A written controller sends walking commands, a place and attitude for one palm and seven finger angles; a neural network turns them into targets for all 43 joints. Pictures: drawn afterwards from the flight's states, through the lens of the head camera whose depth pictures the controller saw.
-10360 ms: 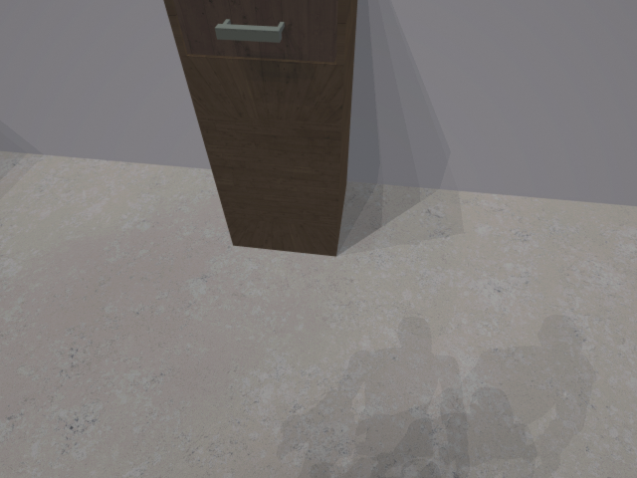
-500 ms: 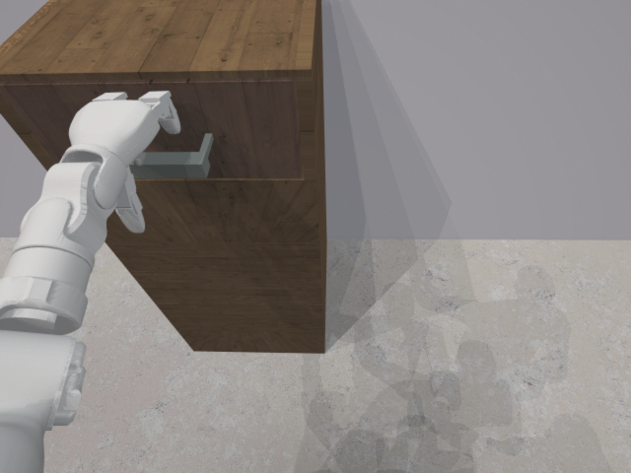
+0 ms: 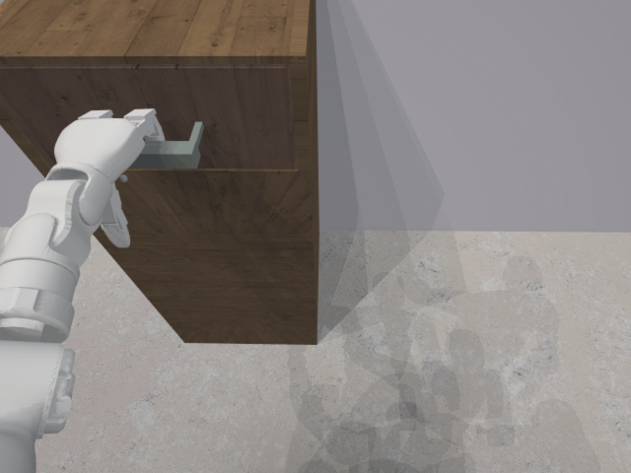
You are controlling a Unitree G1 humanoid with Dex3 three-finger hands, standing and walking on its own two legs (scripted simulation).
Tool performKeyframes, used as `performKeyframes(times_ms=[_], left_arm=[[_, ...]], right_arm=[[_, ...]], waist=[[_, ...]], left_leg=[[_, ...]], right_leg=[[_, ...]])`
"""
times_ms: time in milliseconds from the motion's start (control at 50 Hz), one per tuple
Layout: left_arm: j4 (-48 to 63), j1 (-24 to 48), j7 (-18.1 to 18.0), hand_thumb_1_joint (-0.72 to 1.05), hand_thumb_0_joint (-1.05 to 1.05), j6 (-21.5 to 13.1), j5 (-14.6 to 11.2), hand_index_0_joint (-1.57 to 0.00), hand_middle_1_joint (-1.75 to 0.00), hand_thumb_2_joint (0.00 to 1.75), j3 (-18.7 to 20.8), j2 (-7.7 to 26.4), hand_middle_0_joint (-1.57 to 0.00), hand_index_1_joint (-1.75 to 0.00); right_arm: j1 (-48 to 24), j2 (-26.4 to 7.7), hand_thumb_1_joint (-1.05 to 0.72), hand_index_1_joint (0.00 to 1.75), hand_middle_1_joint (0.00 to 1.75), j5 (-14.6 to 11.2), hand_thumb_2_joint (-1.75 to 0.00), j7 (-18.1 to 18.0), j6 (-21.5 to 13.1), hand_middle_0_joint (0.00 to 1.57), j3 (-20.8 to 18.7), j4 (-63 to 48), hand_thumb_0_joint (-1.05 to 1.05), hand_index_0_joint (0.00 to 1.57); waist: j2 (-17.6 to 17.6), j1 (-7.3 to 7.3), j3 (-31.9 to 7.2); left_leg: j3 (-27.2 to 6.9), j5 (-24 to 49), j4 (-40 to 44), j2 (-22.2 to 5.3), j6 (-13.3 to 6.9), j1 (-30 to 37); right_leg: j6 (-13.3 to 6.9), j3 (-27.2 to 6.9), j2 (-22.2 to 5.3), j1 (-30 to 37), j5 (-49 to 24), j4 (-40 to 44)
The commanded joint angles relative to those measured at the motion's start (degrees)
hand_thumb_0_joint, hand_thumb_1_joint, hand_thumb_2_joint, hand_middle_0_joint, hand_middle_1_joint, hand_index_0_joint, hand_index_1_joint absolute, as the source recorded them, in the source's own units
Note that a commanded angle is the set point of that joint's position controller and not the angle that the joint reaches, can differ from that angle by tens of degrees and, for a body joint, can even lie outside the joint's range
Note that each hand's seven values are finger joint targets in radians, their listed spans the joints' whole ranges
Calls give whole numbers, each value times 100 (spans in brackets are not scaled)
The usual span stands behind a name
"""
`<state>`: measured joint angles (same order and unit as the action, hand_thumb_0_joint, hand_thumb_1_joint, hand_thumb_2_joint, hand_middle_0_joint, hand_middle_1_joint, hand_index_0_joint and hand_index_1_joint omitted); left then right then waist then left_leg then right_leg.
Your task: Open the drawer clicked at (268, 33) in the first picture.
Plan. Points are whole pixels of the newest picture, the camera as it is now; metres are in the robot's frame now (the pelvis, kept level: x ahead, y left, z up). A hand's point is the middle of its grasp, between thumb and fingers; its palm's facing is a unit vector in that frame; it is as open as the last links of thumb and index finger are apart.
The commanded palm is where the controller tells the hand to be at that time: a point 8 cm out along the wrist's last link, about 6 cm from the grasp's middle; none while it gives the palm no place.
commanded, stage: lower the fingers behind the handle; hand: left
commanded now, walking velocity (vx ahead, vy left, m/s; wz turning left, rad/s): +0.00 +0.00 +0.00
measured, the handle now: (145, 142) +0.51 +0.24 +0.13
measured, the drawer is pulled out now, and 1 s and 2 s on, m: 0.00 0.00 0.05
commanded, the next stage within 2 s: close the thumb around the handle in 0.52 s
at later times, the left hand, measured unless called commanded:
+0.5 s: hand (132, 175) +0.47 +0.26 +0.10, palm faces -0.04 -0.02 -1.00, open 13.8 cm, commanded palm +0.45 +0.26 +0.16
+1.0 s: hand (130, 178) +0.46 +0.26 +0.11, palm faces -0.02 -0.02 -1.00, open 9.8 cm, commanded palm +0.44 +0.26 +0.16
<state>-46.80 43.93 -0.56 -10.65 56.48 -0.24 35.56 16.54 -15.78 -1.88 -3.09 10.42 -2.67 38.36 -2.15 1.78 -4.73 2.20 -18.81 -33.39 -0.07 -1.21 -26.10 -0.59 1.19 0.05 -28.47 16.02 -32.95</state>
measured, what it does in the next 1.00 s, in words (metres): stands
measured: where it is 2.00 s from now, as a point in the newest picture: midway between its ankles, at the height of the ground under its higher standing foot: outside the picture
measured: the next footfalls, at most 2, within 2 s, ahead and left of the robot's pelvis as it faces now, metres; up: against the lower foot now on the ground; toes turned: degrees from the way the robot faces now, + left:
none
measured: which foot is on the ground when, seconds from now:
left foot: down 0.00-1.00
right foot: down 0.00-1.00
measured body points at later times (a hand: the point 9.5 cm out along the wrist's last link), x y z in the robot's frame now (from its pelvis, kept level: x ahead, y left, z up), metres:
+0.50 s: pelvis +0.00 +0.01 +0.00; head +0.07 +0.00 +0.44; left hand +0.46 +0.26 +0.16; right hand +0.05 -0.26 -0.14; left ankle -0.03 +0.11 -0.73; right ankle -0.01 -0.11 -0.73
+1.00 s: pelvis +0.00 +0.01 +0.00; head +0.06 +0.00 +0.44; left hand +0.45 +0.26 +0.16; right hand +0.07 -0.26 -0.13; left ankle -0.03 +0.11 -0.73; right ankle -0.01 -0.11 -0.73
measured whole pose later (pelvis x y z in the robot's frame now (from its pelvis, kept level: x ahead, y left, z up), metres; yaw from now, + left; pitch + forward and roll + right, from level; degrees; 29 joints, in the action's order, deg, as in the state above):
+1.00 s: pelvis +0.00 +0.01 +0.00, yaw +0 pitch +12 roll +0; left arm -47.5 44.5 -3.2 -8.6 58.0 -0.9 33.8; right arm 16.5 -15.0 -1.5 -2.7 9.9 -2.5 37.6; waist -2.3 2.3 -5.5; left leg 2.5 -19.8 -35.5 0.1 -1.7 -28.0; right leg -0.1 0.8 -0.1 -30.1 16.5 -34.4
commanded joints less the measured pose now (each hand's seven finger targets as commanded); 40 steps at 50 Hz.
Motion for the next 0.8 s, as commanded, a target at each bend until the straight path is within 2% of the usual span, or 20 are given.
performKeyframes(times_ms=[0, 40, 60, 140, 180, 220, 240, 320, 340, 360, 440, 480, 520, 560, 580, 600, 660, 680, 720, 780], left_arm=[[1071, 2605, -313, -50, 0, -56, -17, -30, -120, 30, 506, 1521, -30, -120], [1069, 2686, -397, -50, 0, -101, 13, -30, -120, 30, 667, 1715, -30, -120], [950, 2664, -427, -50, 0, -85, 23, -30, -120, 30, 569, 1588, -30, -120], [793, 2817, -550, -50, 0, -8, 87, -30, -120, 30, 634, 1740, -30, -120], [915, 2837, -561, -50, 0, 24, 122, -30, -120, 30, 528, 1601, -30, -120], [889, 2875, -532, -50, 0, 49, 87, -30, -120, 30, 482, 1506, -30, -120], [838, 2892, -541, -50, 0, 68, 84, -30, -120, 30, 585, 1657, -30, -120], [668, 2733, -484, -50, 0, 125, 92, -30, -120, 30, 596, 1643, -30, -120], [818, 2881, -485, -50, 0, 100, 120, -30, -120, 30, 559, 1651, -30, -120], [837, 2792, -469, -50, 0, 107, 112, -30, -120, 30, 384, 1391, -30, -120], [899, 2800, -485, -50, 0, 93, 69, -30, -120, 30, 455, 1406, -30, -120], [967, 2792, -511, -50, 0, 111, 76, -30, -120, 30, 482, 1403, -30, -120], [1025, 2646, -542, -50, 0, 123, 84, -30, -120, 30, 722, 1633, -30, -120], [981, 2486, -564, -50, 0, 199, 103, -30, -120, 30, 641, 1523, -30, -120], [926, 2478, -561, -50, 0, 246, 104, -30, -120, 30, 539, 1395, -30, -120], [945, 2571, -569, -50, 0, 267, 124, -30, -120, 30, 604, 1497, -30, -120], [1064, 2587, -532, -33, 0, 302, 92, -31, -122, 37, 374, 1240, -31, -122], [1127, 2794, -531, -28, 0, 280, 117, -32, -122, 40, 436, 1368, -32, -122], [1153, 2833, -497, -16, 0, 269, 92, -32, -124, 44, 276, 1183, -32, -124], [1125, 2796, -510, 0, 0, 245, 76, -34, -125, 52, 411, 1313, -34, -125]], right_arm=[[266, -792, -90, 30, 30, 43, -90, -51, -141, 20, -293, -530, 0, 20], [331, -801, -90, 30, 30, 64, -90, -60, -157, 20, -307, -491, 0, 20], [344, -790, -90, 30, 30, 62, -90, -62, -158, 20, -306, -493, 0, 20], [407, -818, -90, 30, 30, 66, -90, -58, -178, 20, -295, -457, 0, 20], [429, -787, -90, 30, 30, 71, -90, -39, -179, 20, -309, -476, 0, 20], [455, -788, -90, 30, 30, 73, -90, -27, -173, 20, -317, -478, 0, 20], [481, -801, -90, 30, 30, 70, -90, -32, -167, 20, -309, -469, 0, 20], [469, -826, -90, 30, 30, 69, -90, -49, -148, 20, -288, -499, 0, 20], [463, -811, -90, 30, 30, 59, -90, -41, -154, 20, -291, -494, 0, 20], [461, -778, -90, 30, 30, 61, -90, -23, -158, 20, -305, -527, 0, 20], [502, -793, -90, 30, 30, 72, -90, -3, -156, 20, -317, -512, 0, 20], [517, -793, -90, 30, 30, 80, -90, 16, -158, 20, -311, -518, 0, 20], [506, -808, -90, 30, 30, 100, -90, 27, -142, 20, -321, -518, 0, 20], [452, -771, -90, 30, 30, 85, -90, 50, -132, 20, -306, -555, 0, 20], [430, -775, -90, 30, 30, 77, -90, 49, -128, 20, -307, -538, 0, 20], [423, -801, -90, 30, 30, 72, -90, 44, -125, 20, -313, -520, 0, 20], [401, -782, -90, 30, 30, 66, -90, 41, -142, 20, -319, -550, 0, 20], [422, -800, -90, 30, 30, 64, -90, 26, -145, 20, -317, -526, 0, 20], [407, -783, -90, 30, 30, 62, -90, 22, -159, 20, -315, -546, 0, 20], [410, -776, -90, 30, 30, 75, -90, 11, -175, 20, -309, -517, 0, 20]], waist=[[-34, 85, -2102], [-107, 91, -2231], [-6, 137, -2151], [-78, 149, -2224], [-321, 116, -2393], [-281, 184, -2355], [-148, 153, -2393], [-25, 129, -2277], [-190, 134, -2292], [-234, 123, -2293], [-120, 135, -2310], [-187, 85, -2328], [-183, 0, -2535], [-214, -28, -2425], [-86, 38, -2267], [-64, 47, -2201], [-110, 97, -2260], [-105, 118, -2276], [-198, 162, -2242], [-205, 104, -2238]], left_leg=[[-34, 2302, 96, 125, -150, 728], [-36, 2337, 37, 127, -151, 733], [-58, 2252, 31, 129, -148, 680], [-59, 2246, -9, 110, -137, 628], [-74, 2464, -37, 101, -112, 790], [-98, 2613, -77, 71, -112, 910], [-104, 2531, -67, 70, -118, 851], [-92, 2547, -20, 62, -116, 735], [-117, 2613, -25, 40, -103, 821], [-127, 2663, -38, 44, -96, 892], [-156, 2763, -66, 13, -93, 983], [-185, 2911, -52, 2, -74, 1012], [-158, 3210, -90, 3, -67, 1036], [-139, 3175, -72, 9, -64, 950], [-132, 3053, -54, -5, -73, 908], [-133, 2944, -34, -15, -73, 881], [-143, 2879, -26, -3, -93, 1031], [-167, 2787, -18, -5, -82, 1017], [-176, 2780, -24, 13, -82, 1085], [-177, 2675, -20, 25, -84, 1096]], right_leg=[[-134, -79, 113, 1140, -1930, 154], [-135, -106, 112, 1131, -1954, 122], [-131, -78, 122, 1052, -1873, 108], [-132, -72, 124, 968, -1819, 59], [-155, -51, 145, 930, -1875, 17], [-159, -26, 166, 823, -1853, 28], [-141, -34, 161, 892, -1843, 22], [-152, -17, 164, 956, -1883, 30], [-150, -13, 162, 847, -1844, 16], [-156, -8, 174, 797, -1797, 17], [-147, 6, 189, 734, -1767, 22], [-164, 31, 191, 729, -1808, -13], [-168, 8, 190, 928, -2002, -37], [-156, 15, 187, 947, -2027, -44], [-152, 38, 190, 870, -1966, -17], [-150, 30, 189, 842, -1911, -3], [-150, 19, 188, 820, -1842, 48], [-153, 20, 186, 792, -1779, 37], [-164, 25, 187, 731, -1723, 60], [-168, 20, 183, 743, -1691, 66]])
